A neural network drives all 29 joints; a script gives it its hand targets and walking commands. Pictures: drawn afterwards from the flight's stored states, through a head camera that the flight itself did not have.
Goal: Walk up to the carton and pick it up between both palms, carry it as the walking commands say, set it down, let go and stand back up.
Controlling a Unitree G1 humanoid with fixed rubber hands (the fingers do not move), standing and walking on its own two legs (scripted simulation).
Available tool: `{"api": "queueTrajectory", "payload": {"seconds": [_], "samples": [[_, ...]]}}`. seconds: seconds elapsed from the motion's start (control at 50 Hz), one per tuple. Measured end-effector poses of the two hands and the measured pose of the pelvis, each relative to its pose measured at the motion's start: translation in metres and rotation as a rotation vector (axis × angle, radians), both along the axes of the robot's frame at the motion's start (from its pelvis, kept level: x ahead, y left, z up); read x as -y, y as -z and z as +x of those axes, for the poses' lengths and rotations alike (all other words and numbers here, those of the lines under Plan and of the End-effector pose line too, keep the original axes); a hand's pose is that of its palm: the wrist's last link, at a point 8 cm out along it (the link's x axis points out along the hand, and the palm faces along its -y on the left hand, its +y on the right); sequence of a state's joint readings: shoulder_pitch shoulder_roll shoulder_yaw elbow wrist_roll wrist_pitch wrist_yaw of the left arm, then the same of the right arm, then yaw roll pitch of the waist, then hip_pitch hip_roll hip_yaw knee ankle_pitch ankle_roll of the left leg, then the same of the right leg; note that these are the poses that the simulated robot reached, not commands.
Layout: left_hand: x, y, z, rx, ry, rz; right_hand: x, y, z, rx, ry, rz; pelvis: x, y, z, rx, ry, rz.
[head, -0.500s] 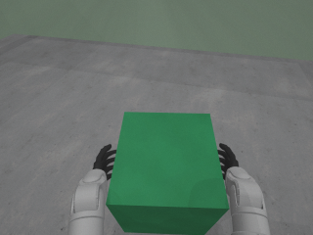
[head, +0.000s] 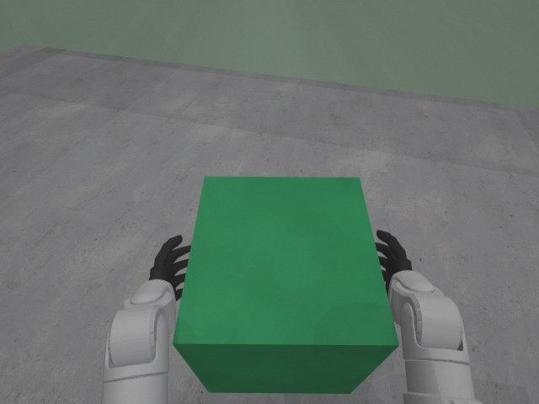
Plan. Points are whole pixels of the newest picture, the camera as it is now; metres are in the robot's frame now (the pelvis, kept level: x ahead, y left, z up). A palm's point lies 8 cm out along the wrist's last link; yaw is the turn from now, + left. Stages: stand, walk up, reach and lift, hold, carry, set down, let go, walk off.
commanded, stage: carry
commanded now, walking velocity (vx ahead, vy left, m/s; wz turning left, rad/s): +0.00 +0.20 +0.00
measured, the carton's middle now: (280, 290) +0.32 +0.00 +0.01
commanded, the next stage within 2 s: none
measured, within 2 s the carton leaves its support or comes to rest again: neither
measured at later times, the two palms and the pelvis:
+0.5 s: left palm (128, 297) +0.25 +0.21 +0.09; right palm (378, 323) +0.23 -0.12 +0.08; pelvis -0.02 +0.07 +0.00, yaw -5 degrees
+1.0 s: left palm (13, 329) +0.21 +0.35 +0.07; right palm (273, 345) +0.20 +0.01 +0.08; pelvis -0.05 +0.19 +0.00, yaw -5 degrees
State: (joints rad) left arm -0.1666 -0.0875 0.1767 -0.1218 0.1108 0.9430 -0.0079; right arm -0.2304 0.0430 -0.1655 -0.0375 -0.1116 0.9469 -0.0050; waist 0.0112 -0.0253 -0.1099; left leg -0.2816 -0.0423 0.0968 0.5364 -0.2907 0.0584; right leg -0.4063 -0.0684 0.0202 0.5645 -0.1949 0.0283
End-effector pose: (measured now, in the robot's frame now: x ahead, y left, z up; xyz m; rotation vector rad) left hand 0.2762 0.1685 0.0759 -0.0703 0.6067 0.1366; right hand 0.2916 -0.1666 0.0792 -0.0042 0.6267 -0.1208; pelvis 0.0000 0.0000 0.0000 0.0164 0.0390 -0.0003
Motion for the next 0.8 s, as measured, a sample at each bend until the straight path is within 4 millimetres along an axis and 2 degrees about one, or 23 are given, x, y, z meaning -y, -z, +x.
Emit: {"api": "queueTrajectory", "payload": {"seconds": [0.08,0.2,0.28,0.36,0.46,0.58,0.64,0.7,0.8], "samples": [[-0.017,-0.001,-0.005,-0.017,-0.002,-0.008,-0.018,0.003,-0.009,-0.016,0.022,0.019,-0.015,0.007,0.000,-0.004,0.030,-0.002],[-0.029,0.009,-0.017,-0.057,-0.008,-0.033,-0.030,0.017,-0.029,-0.056,0.065,0.049,-0.036,0.019,-0.008,0.001,0.017,-0.024],[-0.038,0.015,-0.026,-0.092,0.006,-0.042,-0.039,0.020,-0.045,-0.088,0.107,0.071,-0.050,0.018,-0.012,0.003,0.045,-0.020],[-0.041,0.005,-0.027,-0.101,0.029,-0.041,-0.042,0.015,-0.057,-0.095,0.151,0.094,-0.061,0.008,-0.016,-0.008,0.076,-0.028],[-0.040,-0.010,-0.022,-0.065,0.056,-0.031,-0.042,0.004,-0.062,-0.058,0.175,0.102,-0.069,0.003,-0.019,-0.032,0.087,-0.033],[-0.044,-0.009,-0.030,-0.062,0.061,0.003,-0.046,0.012,-0.069,-0.057,0.163,0.116,-0.076,0.009,-0.028,-0.035,0.090,-0.027],[-0.054,-0.006,-0.043,-0.104,0.051,0.001,-0.055,0.012,-0.077,-0.099,0.154,0.111,-0.083,0.001,-0.033,-0.025,0.090,-0.010],[-0.066,-0.011,-0.049,-0.097,0.043,-0.011,-0.067,0.003,-0.080,-0.091,0.151,0.104,-0.093,-0.005,-0.036,-0.025,0.089,0.012],[-0.095,-0.020,-0.048,-0.057,0.049,-0.020,-0.096,-0.011,-0.079,-0.050,0.143,0.079,-0.124,-0.007,-0.040,-0.034,0.077,0.032]]}}
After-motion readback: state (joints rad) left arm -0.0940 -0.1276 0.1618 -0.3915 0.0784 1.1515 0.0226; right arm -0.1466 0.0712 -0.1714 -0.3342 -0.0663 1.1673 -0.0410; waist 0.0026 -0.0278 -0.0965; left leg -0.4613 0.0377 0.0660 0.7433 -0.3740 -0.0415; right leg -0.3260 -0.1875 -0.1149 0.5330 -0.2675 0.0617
